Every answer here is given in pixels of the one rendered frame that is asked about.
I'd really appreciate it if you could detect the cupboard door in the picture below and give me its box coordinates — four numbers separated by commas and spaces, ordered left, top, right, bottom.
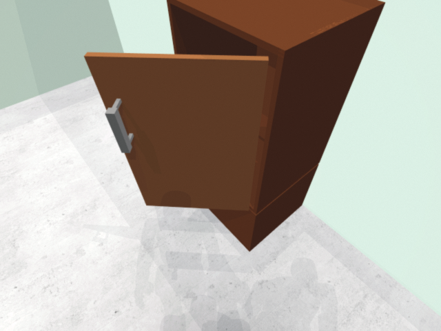
84, 52, 269, 211

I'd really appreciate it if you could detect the handle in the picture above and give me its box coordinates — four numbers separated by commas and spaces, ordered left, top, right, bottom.
105, 99, 134, 153

